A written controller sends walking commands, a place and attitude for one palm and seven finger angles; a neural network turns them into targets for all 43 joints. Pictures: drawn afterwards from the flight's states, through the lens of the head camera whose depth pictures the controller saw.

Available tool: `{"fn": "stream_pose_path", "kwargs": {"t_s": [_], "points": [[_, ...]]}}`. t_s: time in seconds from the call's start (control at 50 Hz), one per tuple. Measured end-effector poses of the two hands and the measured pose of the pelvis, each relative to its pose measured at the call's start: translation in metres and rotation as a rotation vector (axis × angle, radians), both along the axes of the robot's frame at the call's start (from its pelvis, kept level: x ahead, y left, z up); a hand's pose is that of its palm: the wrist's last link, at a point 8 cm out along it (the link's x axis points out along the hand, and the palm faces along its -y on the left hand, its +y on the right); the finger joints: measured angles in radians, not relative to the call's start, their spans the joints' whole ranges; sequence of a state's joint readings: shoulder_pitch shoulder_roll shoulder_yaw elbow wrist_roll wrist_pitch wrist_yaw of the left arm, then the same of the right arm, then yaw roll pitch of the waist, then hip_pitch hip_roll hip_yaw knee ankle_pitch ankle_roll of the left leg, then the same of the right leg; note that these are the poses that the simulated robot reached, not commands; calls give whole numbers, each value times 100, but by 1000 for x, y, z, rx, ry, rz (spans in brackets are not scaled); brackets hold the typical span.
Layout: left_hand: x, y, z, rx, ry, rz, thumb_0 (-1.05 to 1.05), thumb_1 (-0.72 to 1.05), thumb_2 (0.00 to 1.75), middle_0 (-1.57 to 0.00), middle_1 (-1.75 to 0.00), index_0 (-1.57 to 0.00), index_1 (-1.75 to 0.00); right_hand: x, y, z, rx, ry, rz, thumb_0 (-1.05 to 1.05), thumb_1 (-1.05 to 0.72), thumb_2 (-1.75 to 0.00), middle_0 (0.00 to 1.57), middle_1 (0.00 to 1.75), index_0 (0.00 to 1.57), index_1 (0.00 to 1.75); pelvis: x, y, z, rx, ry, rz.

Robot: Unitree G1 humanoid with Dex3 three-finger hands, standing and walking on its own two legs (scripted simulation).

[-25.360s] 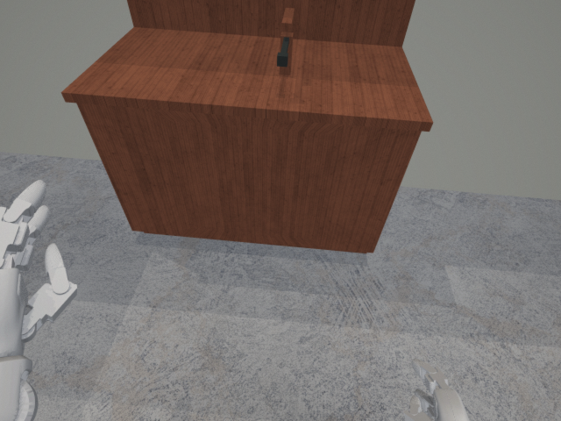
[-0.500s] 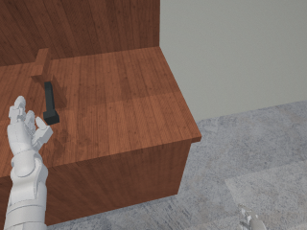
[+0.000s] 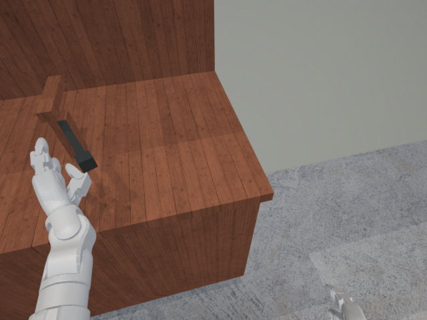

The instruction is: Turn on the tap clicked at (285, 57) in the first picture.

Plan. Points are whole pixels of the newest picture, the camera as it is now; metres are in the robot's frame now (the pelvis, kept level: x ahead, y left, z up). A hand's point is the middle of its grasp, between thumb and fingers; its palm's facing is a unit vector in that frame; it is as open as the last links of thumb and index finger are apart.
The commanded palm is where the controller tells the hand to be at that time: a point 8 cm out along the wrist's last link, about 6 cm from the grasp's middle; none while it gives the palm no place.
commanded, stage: push the lever round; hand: left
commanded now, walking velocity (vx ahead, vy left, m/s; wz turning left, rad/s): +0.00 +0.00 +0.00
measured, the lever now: (86, 161) +0.37 +0.27 +0.11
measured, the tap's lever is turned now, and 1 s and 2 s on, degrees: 24 48 84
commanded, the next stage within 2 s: lift the hand up off the lever in 1.86 s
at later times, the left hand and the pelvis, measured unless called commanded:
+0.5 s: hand (108, 166) +0.37 +0.23 +0.10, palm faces +0.71 -0.70 -0.06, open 7.7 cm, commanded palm +0.32 +0.25 +0.10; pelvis +0.00 +0.00 +0.00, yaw +0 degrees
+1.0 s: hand (125, 156) +0.39 +0.20 +0.10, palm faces +0.78 -0.63 -0.07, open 7.6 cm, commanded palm +0.35 +0.22 +0.10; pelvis +0.00 +0.00 +0.00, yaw +1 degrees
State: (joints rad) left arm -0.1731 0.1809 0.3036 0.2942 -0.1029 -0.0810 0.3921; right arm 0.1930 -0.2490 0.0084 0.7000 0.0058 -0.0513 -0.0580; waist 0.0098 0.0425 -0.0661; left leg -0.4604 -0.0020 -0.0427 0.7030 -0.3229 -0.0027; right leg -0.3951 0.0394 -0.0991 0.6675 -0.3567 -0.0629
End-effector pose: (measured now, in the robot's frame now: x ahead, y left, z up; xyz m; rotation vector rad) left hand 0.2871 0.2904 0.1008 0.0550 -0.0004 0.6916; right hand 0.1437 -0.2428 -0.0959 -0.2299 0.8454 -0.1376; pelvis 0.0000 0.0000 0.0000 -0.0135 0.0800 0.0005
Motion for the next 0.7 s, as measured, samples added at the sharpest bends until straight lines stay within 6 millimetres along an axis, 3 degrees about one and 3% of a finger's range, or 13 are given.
{"fn": "stream_pose_path", "kwargs": {"t_s": [0.28, 0.7], "points": [[13, -20, 0, -11, 19, 58, 0, 92, 91, -15, -15, -15, -15, 7, 6, -1, 4, 15, 4, 1, -90, -90, 20, 30, 20, 30, 0, 2, 0, -1, 1, 5], [32, -48, 1, -34, 43, 145, 1, 94, 91, -15, -15, -15, -15, -2, 12, -7, 21, 80, 4, 1, -90, -90, 20, 30, 20, 30, 0, 4, 0, -3, 2, 8]]}}
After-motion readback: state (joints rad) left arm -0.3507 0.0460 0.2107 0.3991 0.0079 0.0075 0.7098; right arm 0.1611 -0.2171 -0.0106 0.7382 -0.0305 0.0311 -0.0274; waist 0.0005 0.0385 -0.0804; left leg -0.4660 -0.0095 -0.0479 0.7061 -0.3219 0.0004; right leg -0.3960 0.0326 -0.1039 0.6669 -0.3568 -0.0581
